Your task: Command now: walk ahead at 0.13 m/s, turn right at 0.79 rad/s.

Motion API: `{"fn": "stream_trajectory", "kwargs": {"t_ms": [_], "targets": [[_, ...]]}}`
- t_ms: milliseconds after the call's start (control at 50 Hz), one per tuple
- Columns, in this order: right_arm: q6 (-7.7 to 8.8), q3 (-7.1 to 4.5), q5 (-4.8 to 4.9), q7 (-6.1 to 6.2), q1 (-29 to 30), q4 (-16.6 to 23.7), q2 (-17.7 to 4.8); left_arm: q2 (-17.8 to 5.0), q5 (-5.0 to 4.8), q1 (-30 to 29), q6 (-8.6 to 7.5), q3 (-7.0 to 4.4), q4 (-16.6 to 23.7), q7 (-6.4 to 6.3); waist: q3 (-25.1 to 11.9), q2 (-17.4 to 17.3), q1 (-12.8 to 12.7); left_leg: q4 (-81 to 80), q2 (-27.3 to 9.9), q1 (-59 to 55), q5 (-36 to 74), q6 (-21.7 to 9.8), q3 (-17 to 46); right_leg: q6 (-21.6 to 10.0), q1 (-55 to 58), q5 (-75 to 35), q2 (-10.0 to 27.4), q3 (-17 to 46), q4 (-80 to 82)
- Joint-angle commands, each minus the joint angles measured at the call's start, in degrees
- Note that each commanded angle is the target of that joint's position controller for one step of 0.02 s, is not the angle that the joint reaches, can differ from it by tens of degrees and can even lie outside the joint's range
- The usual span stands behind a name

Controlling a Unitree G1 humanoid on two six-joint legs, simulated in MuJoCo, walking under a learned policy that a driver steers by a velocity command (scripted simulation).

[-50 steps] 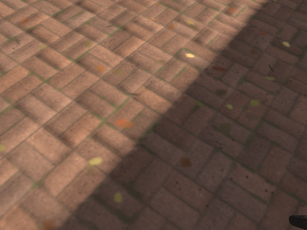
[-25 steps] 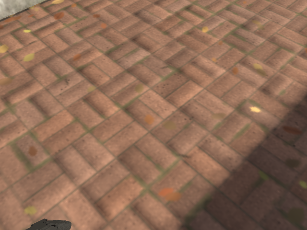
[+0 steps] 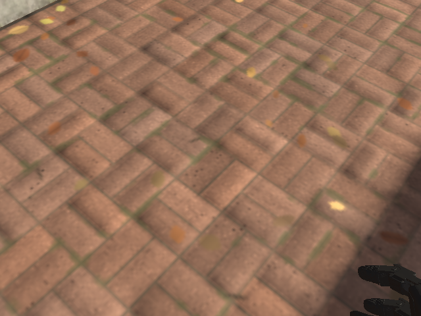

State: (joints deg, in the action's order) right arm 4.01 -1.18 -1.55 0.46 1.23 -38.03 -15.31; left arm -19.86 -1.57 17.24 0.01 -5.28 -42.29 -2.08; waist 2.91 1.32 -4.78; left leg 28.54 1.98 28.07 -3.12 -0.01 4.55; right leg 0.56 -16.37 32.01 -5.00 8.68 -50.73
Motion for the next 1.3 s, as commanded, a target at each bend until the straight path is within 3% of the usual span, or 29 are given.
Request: {"fn": "stream_trajectory", "kwargs": {"t_ms": [20, 40, 100, 220, 360, 380, 400, 420, 440, 460, 500, 640, 700, 740, 780, 800, 820, 860, 880, 940, 1040, 1100, 1140, 1180, 1200, 1220, 1240, 1260, 1300], "targets": [[-1.62, -2.40, 0.33, 0.92, -5.67, 3.41, -5.91, -6.73, -0.82, 7.41, 1.29, -1.29, 4.12, 0.25, -16.84, -10.70, 3.40, -7.50, -23.32, -32.76, 8.75, -13.34, 23.09, 3.75, -22.47, 1.05, 5.56, -3.02, -24.44], [-2.22, -2.09, 0.24, 1.07, -3.50, 3.30, -5.22, -7.52, -0.64, 4.09, 2.37, -1.87, 4.45, -0.28, -13.55, -6.90, 3.36, -9.05, -19.97, -26.87, 2.58, -11.51, 17.34, 4.65, -21.85, -2.85, 7.29, -3.71, -24.22], [-2.64, -2.97, -0.67, 1.85, -1.51, 2.02, -6.84, -4.89, -0.02, 1.78, 3.81, -1.59, 6.94, -0.29, -8.51, -9.52, 2.40, -12.68, -16.03, -15.24, 2.67, -11.87, 6.08, 5.45, -17.07, -7.91, 9.00, -6.46, -21.32], [-2.71, -4.66, 0.10, 2.58, -2.52, 0.61, -9.29, -2.55, 0.37, -4.03, 3.68, -0.50, 10.54, 1.12, -10.68, -7.60, 3.92, -13.74, -20.53, -17.99, 5.12, -14.19, -1.55, 3.89, -13.66, -13.22, 12.03, -8.01, -7.54], [-3.24, -6.39, 2.66, 0.30, -2.95, -0.83, -11.31, -4.23, 0.25, -4.02, 5.59, -1.87, 10.44, 3.06, -9.64, -7.65, 2.15, -6.55, -21.14, -17.30, -2.29, -7.44, -11.26, -2.05, 0.83, -16.90, 8.52, -14.48, 15.41], [-3.60, -6.18, 3.03, 0.07, -5.31, -2.00, -9.48, -5.68, 0.61, -1.36, 5.66, -2.74, 9.26, 2.58, -9.00, -4.50, 1.60, -0.74, -18.50, -13.80, -8.00, -4.14, -13.60, -4.21, 5.74, -19.86, 7.04, -12.91, 20.45], [-4.16, -5.80, 2.25, -0.21, -7.42, -2.66, -7.09, -10.86, 0.72, 1.89, 5.31, -4.31, 8.86, 1.55, -5.85, 8.17, 1.61, 14.11, -12.42, -2.24, -20.34, 1.38, -18.73, -8.93, 12.17, -35.53, 14.92, 1.19, 28.61], [-4.07, -5.37, 0.11, 0.46, -3.17, 2.32, -6.27, -18.04, 2.14, 0.26, 3.99, -5.22, 10.83, 1.18, -4.79, 20.59, 2.97, 28.34, -2.94, 15.88, -34.92, 5.80, -13.12, -19.91, 14.07, -38.57, 26.22, 25.38, 32.01], [-3.84, -5.84, -0.27, 1.08, 2.37, 3.21, -8.18, -14.72, 3.30, -1.13, 2.08, -4.63, 11.61, 1.60, -7.35, 12.02, 0.01, 36.62, -2.73, 16.98, -33.33, 4.55, -2.95, -20.83, 12.48, -35.18, 25.31, 23.01, 33.38], [-3.66, -5.98, 1.00, 1.35, 2.08, 3.42, -8.13, -13.48, 3.05, -2.87, 0.82, -4.07, 11.28, 1.45, -6.85, 10.23, 2.15, 37.32, -2.75, 17.07, -27.45, 2.90, -0.58, -17.99, 11.17, -32.54, 22.67, 18.95, 33.69], [-3.38, -6.53, 0.52, 2.19, -1.80, 1.33, -9.40, -9.78, 0.70, -8.64, 0.75, -3.09, 12.34, 0.49, -7.16, 6.29, 5.33, 34.89, -3.57, 15.36, -19.40, 2.48, 0.74, -13.25, 9.58, -33.75, 19.05, 13.43, 31.16], [-2.53, -4.82, 1.63, 0.34, -1.04, 0.85, -5.10, -9.58, 0.39, -8.43, 2.28, -3.25, 13.89, -0.91, -10.38, 6.92, 4.65, 16.47, 2.33, 3.66, -13.41, 4.47, 1.69, -11.76, 6.92, -35.38, 13.35, 15.09, 26.72], [-1.52, -5.41, 3.22, -1.30, -2.58, 0.75, -7.26, -9.76, -0.31, -7.12, 1.93, -3.06, 13.86, 0.00, -10.05, 9.63, 4.02, 8.82, 2.68, -4.11, -15.74, 3.16, 1.48, -12.57, 1.11, -0.94, 12.52, 21.87, 32.28], [-0.36, -6.15, 4.25, -1.72, -5.30, 0.31, -8.26, -8.72, -0.16, -8.32, 1.38, -2.35, 14.12, 0.58, -7.25, 11.55, 5.99, 3.40, 1.91, -11.55, -17.25, 2.15, 1.42, -12.22, -4.57, 6.09, 11.66, 25.10, 32.63], [0.66, -7.44, 4.36, -1.25, -15.03, -2.67, -10.05, -4.83, -0.29, -11.17, 1.03, -0.90, 15.30, 0.54, -7.01, 6.38, 11.24, -7.63, -4.19, -29.95, -13.65, -0.48, 4.09, -7.45, -18.11, 9.06, 6.68, 19.89, 22.00], [0.78, -7.99, 2.60, -0.66, -20.12, -3.03, -13.63, 0.59, -0.30, -8.37, 0.90, 0.57, 15.46, 0.65, -10.97, -6.00, 10.74, -11.28, -17.35, -39.65, -28.96, -4.79, 20.38, -3.59, -27.04, 6.77, -0.39, 7.44, 2.25], [1.53, -8.01, -0.07, -1.40, -17.60, -2.42, -15.68, -1.48, -0.97, -10.23, -0.13, 0.58, 19.10, 0.85, -4.51, -13.93, 8.23, -18.07, -24.87, -34.30, -43.99, -10.06, 38.31, -3.44, -38.96, -0.96, 1.81, 4.87, -7.33], [1.93, -6.34, 1.59, -0.75, -12.87, -0.77, -9.81, -6.20, 0.03, -9.46, -0.75, -0.47, 16.93, 1.10, 0.34, -9.96, 7.15, -18.19, -21.90, -29.22, -42.31, -9.70, 29.81, -1.83, -40.68, -9.71, 7.05, 1.17, -16.14], [0.16, -5.20, -2.07, -0.85, -15.28, -1.84, -9.35, -7.02, 6.68, -14.38, 0.29, -0.67, 16.50, 3.82, 1.48, -2.52, 8.31, -19.94, -20.36, -22.49, -41.50, -7.71, 24.80, -1.67, -36.97, -14.28, 4.73, 0.02, -16.50], [0.52, -4.89, -0.93, -1.02, -18.28, -3.64, -10.08, -2.77, 4.77, -8.88, 0.70, 0.52, 14.12, 6.88, 1.19, -8.01, 6.80, -21.50, -14.51, -19.10, -32.21, -6.06, 12.83, -1.01, -31.81, -22.53, 3.10, 0.83, -17.71], [1.22, -4.43, 0.62, -1.68, -24.13, -6.81, -9.67, -3.04, 4.75, -15.98, -0.05, 1.56, 14.37, 7.17, 2.94, -9.14, 8.23, -24.07, -13.65, -22.50, -23.77, -8.68, 7.37, 0.08, -29.16, -24.29, 5.48, -6.04, -1.99], [0.68, -4.52, 0.30, -1.55, -27.14, -8.26, -10.65, -0.62, 3.74, -22.49, -1.13, 3.00, 15.58, 7.61, 4.00, -11.47, 11.16, -24.65, -13.49, -19.07, -14.78, -8.96, 5.93, -0.37, -16.26, -20.55, 5.95, -11.44, 11.88], [0.24, -5.08, 0.31, -1.41, -27.90, -9.52, -13.19, -1.60, 3.65, -18.97, -1.65, 2.61, 14.61, 6.67, 3.13, -12.29, 8.78, -20.20, -15.13, -19.10, -0.69, -9.56, 6.32, -1.63, -6.71, -14.15, 3.12, -12.89, 17.55], [0.69, -4.81, 1.01, -1.56, -25.63, -9.76, -13.02, -5.32, 4.03, 0.18, -2.96, 0.55, 8.46, 4.13, -7.31, -6.41, -2.08, 3.70, -11.11, -12.68, 22.00, -8.20, 0.71, -3.35, 19.76, -17.73, 1.99, -11.50, 21.67], [1.21, -3.63, 1.06, -1.80, -24.24, -7.74, -9.21, -10.31, 5.45, 11.89, -3.54, -0.82, 7.11, 2.68, -17.29, 0.96, -7.89, 24.09, -6.71, -0.18, 4.56, -7.27, -1.35, -4.59, 36.21, 0.50, 16.19, 2.61, 23.99], [1.63, -2.26, 2.49, -1.90, -23.73, -3.45, -2.37, -16.46, 6.04, 15.35, -3.68, -1.82, 6.51, 2.02, -23.44, 17.82, -6.67, 41.06, 0.39, 14.97, -27.13, -6.55, -0.79, -6.26, 41.67, 24.06, 30.37, 30.30, 35.43], [0.76, -3.25, 2.19, -1.54, -20.12, -4.02, -6.58, -12.10, 5.82, 9.67, -3.66, -0.78, 6.79, 1.78, -15.78, 7.70, -4.60, 47.45, -1.71, 18.49, -20.54, -7.31, 2.68, -6.27, 31.71, 21.25, 30.00, 32.88, 37.90], [0.31, -3.48, 1.69, -2.02, -18.43, -3.94, -6.87, -7.49, 5.37, 5.29, -3.69, 0.53, 6.28, 1.85, -8.71, 3.82, -1.65, 46.42, -4.97, 18.83, -15.06, -7.34, 1.72, -5.67, 25.37, 10.92, 27.30, 21.83, 36.02], [-0.89, -3.18, 0.88, -3.23, -19.85, -5.86, -5.33, -3.02, 4.62, 1.40, -3.93, 1.69, 5.36, 1.87, -3.41, 5.10, 2.06, 42.88, -7.91, 15.65, -11.17, -5.49, -0.12, -4.77, 17.30, -3.55, 22.16, 8.07, 38.87]]}}
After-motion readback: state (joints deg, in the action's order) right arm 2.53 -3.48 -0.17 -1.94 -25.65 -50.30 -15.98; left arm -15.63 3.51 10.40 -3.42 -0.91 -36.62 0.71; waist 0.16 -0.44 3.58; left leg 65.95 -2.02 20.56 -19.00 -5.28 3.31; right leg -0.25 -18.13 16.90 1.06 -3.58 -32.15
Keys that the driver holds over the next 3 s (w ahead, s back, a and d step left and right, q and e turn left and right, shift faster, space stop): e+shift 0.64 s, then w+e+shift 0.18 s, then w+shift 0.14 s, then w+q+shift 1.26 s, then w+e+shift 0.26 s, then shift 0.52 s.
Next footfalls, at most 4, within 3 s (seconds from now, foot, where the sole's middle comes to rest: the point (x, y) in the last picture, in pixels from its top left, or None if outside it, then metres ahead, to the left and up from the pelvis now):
0.38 right None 0.06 -0.13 -0.76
0.78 left None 0.21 0.03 -0.76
1.18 right None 0.15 -0.36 -0.76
1.64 left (389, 285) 0.59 -0.51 -0.76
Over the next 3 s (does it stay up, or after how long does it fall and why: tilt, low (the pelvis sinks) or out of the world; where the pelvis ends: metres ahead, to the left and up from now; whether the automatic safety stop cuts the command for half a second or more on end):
stays up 1.52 -0.63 0.00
